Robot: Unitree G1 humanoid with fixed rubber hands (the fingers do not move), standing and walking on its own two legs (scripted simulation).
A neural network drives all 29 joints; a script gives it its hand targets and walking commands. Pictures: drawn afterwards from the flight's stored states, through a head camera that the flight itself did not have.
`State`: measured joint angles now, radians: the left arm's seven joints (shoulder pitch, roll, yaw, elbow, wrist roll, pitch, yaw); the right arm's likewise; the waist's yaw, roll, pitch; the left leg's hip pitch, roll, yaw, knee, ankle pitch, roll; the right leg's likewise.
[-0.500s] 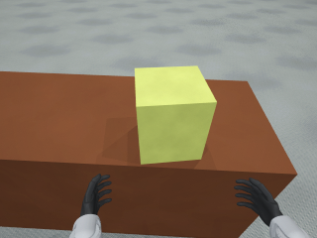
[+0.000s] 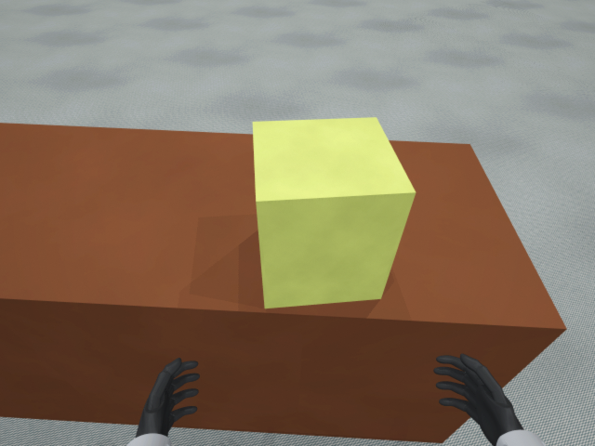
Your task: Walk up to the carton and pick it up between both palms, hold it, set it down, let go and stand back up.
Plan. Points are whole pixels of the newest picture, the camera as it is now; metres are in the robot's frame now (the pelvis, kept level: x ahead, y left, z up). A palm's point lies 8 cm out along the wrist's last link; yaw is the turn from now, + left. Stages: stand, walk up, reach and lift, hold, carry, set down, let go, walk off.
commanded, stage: set down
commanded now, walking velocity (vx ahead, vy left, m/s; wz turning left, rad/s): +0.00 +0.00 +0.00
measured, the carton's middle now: (319, 214) +0.50 +0.02 +0.05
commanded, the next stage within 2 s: let go in 0.86 s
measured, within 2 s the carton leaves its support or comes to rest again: neither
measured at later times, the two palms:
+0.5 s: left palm (145, 438) +0.16 +0.23 -0.05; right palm (475, 429) +0.20 -0.20 -0.04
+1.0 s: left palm (145, 441) +0.16 +0.24 -0.08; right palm (464, 441) +0.19 -0.20 -0.08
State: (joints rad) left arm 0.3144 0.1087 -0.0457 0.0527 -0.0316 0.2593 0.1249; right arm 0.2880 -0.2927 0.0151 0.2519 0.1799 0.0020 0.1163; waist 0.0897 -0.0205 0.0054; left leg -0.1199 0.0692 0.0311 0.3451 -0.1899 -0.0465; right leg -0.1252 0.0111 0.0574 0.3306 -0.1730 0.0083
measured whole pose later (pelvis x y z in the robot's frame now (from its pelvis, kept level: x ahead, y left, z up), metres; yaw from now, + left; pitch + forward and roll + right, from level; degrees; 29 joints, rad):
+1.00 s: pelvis +0.03 +0.00 +0.00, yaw +0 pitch +0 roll +0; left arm 0.23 0.19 0.01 0.42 -0.03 0.15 -0.01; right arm 0.20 -0.16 0.01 0.69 0.03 -0.21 -0.01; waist 0.09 -0.03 0.04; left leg -0.12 0.06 0.03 0.35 -0.23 -0.05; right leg -0.12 0.00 0.06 0.33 -0.21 0.01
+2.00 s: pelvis +0.03 +0.00 +0.00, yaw +0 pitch +0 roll +0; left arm 0.21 0.34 0.04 0.96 -0.03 0.00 -0.02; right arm 0.21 -0.39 0.01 0.78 -0.01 -0.01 -0.01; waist 0.09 -0.02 0.04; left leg -0.12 0.06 0.03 0.35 -0.23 -0.05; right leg -0.14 0.00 0.06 0.39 -0.24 0.01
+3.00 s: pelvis +0.02 +0.00 +0.00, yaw +0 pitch -1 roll +0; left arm 0.19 0.35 0.03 1.03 -0.03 -0.01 -0.01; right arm 0.20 -0.39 0.01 0.81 -0.01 0.00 -0.01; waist 0.09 0.00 0.04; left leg -0.12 0.06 0.03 0.35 -0.22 -0.05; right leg -0.14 0.00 0.06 0.39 -0.23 0.01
